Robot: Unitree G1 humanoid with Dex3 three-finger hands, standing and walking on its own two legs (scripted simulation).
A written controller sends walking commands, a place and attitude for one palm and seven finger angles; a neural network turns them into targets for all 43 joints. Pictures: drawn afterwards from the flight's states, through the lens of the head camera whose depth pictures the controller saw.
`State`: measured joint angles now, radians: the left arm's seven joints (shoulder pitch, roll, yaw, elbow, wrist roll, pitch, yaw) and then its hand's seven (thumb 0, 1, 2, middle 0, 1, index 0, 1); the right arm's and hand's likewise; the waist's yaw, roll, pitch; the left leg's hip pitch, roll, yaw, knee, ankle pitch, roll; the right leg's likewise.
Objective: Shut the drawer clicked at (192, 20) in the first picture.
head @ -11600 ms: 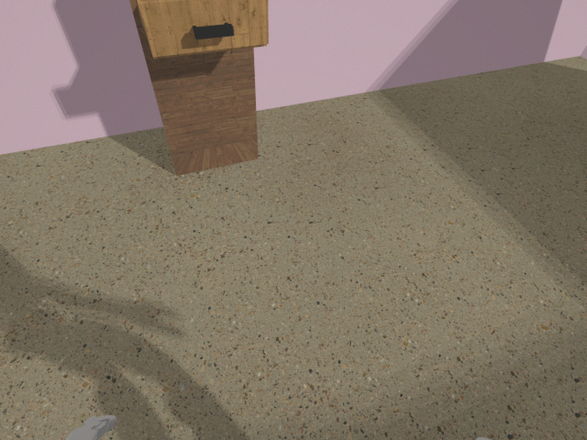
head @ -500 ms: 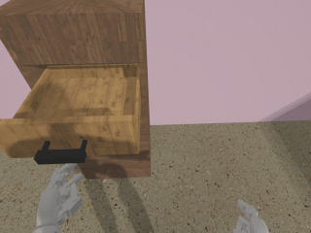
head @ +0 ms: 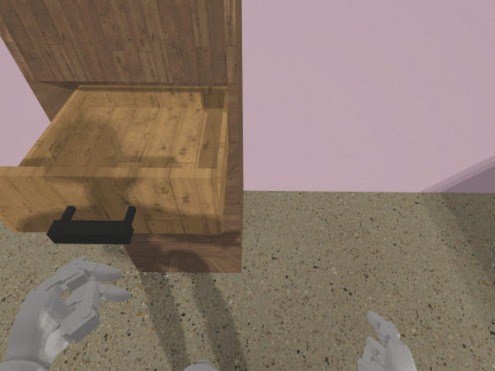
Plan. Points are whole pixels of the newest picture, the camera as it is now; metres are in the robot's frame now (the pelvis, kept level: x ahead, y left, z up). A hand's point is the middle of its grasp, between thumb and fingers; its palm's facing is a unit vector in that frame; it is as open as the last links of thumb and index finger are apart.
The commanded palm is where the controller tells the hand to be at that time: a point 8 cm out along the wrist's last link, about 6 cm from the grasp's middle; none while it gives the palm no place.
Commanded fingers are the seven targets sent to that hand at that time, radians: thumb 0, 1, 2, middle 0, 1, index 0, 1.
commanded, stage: raise the hand and make a fist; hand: left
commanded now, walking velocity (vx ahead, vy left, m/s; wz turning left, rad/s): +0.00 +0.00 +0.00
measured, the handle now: (96, 221) +0.33 +0.27 +0.08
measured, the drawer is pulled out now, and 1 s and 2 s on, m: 0.27 0.27 0.27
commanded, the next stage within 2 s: bring the fist close to the handle in 1.14 s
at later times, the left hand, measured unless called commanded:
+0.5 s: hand (48, 332) +0.15 +0.23 +0.13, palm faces +0.07 -1.00 -0.07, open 3.1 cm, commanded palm +0.10 +0.28 +0.15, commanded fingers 0.00 0.90 0.90 -1.40 -1.60 -1.40 -1.60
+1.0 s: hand (47, 318) +0.15 +0.22 +0.16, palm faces +0.09 -0.99 -0.12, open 3.3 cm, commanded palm +0.10 +0.28 +0.18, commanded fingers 0.00 0.90 0.90 -1.40 -1.60 -1.40 -1.60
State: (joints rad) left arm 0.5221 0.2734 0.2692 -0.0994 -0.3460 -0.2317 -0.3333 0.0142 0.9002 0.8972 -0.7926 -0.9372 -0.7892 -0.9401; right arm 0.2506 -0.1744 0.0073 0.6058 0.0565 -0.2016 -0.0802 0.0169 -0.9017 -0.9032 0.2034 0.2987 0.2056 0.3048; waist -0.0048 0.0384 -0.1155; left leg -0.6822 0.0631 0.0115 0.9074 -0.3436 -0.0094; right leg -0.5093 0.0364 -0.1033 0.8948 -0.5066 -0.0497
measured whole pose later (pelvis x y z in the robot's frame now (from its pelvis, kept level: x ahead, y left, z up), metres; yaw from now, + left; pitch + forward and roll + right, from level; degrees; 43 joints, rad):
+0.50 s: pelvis -0.01 +0.04 +0.01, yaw +1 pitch +2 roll -3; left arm 0.65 0.25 0.17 -0.44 -0.29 -0.16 -0.22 0.01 0.90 0.90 -1.29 -1.48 -1.29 -1.48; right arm 0.19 -0.19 0.04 0.52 0.07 -0.28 -0.05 0.02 -0.90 -0.90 0.20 0.30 0.20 0.30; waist 0.05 0.05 -0.11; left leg -0.57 0.02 0.02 0.84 -0.31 0.05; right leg -0.38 0.00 -0.10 0.79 -0.45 0.00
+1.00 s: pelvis -0.01 +0.01 +0.03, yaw +1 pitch -2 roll -2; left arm 0.58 0.30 0.25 -0.44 -0.32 0.02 -0.21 0.01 0.90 0.90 -1.40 -1.60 -1.40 -1.60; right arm 0.27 -0.24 0.05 0.60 0.09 -0.34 -0.08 0.02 -0.90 -0.90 0.20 0.30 0.20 0.30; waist 0.03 0.06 -0.08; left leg -0.43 0.03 0.01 0.70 -0.25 0.01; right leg -0.25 0.02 -0.10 0.68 -0.40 -0.03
